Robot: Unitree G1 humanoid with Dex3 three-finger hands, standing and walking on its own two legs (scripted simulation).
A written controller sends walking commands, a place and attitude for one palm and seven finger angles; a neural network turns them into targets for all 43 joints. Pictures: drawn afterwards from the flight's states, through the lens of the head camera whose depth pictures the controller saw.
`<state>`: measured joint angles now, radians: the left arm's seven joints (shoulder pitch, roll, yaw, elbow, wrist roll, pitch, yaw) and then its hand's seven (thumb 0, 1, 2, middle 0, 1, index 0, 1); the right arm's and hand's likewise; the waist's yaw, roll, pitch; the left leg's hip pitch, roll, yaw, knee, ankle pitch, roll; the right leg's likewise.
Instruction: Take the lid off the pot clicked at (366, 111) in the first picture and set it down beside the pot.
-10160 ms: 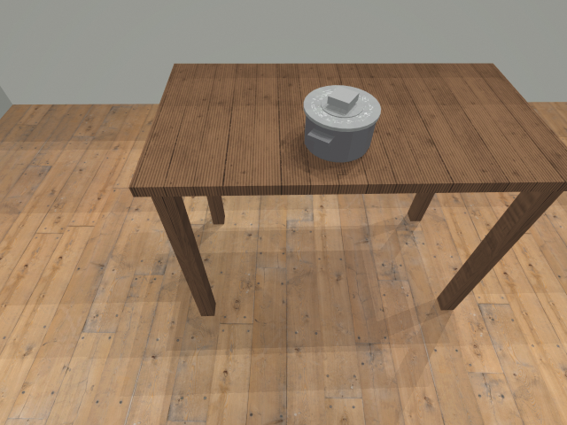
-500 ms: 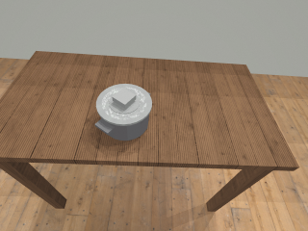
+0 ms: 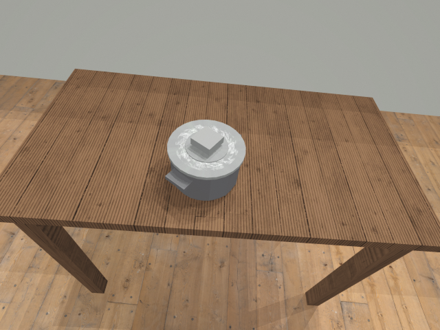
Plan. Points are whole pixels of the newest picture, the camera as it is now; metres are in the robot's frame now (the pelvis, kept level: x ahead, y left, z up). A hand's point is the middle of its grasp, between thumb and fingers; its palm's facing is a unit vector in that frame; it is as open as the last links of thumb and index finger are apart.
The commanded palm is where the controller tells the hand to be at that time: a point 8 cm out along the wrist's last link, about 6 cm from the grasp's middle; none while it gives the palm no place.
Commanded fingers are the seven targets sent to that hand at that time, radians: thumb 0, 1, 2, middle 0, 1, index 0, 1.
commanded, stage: come to a stop and stand still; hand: left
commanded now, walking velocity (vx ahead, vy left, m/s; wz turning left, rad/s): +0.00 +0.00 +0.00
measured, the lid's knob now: (207, 140) +0.47 +0.07 +0.07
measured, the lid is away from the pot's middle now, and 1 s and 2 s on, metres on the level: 0.00 0.00 0.00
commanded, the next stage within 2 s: look again from close up in 0.32 s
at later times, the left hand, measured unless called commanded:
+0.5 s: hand out of the picture -0.06 +0.15 -0.18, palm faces +0.03 -0.99 -0.10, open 7.4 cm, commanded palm none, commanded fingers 0.00 0.90 0.90 -0.20 -0.30 -0.20 -0.30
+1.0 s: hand out of the picture -0.02 +0.18 -0.19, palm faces +0.05 -0.99 -0.13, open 7.4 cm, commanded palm none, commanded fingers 0.00 0.90 0.90 -0.20 -0.30 -0.20 -0.30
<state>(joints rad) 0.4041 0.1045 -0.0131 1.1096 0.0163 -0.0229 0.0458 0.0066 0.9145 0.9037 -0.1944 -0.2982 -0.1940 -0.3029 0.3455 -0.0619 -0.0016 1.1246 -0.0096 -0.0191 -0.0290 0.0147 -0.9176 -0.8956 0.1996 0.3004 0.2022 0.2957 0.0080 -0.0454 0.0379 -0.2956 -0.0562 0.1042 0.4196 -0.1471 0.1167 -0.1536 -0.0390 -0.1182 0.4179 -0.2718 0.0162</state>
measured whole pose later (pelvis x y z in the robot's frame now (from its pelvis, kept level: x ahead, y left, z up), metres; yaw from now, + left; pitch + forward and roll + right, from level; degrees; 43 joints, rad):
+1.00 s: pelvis -0.01 +0.02 -0.01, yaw +0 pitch -1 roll -2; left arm 0.39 0.16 0.01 1.00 0.03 -0.01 0.05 0.01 0.91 0.90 -0.19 -0.30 -0.19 -0.30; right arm 0.23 -0.14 -0.01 1.01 -0.01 -0.01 -0.01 0.00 -0.92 -0.90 0.20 0.30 0.20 0.30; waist 0.02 -0.06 -0.02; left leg -0.31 -0.07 0.12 0.47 -0.17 0.14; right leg -0.16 -0.05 -0.10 0.47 -0.29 0.02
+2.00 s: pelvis -0.09 +0.06 +0.00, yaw -1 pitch -1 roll -3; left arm 0.51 0.11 0.04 1.07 0.03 0.04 0.04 0.00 0.91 0.90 -0.19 -0.30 -0.19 -0.30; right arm 0.27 -0.13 -0.08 1.09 -0.01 0.03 -0.03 0.01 -0.91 -0.90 0.20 0.30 0.20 0.30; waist 0.02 -0.03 -0.04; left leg -0.45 -0.06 0.15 0.58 -0.30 -0.01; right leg -0.16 0.04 -0.08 0.43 -0.26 -0.06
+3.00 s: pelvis +0.00 +0.04 +0.00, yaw +4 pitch +2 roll -4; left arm 0.05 0.12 0.02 0.93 0.01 0.01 0.00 0.01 0.92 0.90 -0.19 -0.30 -0.19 -0.30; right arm 0.51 -0.04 -0.02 1.08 -0.03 -0.04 -0.05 0.00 -0.90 -0.90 0.20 0.30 0.20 0.30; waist -0.09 -0.02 0.08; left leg -0.07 0.05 -0.02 0.47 -0.42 0.02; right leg -0.52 -0.05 -0.12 0.78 -0.29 -0.03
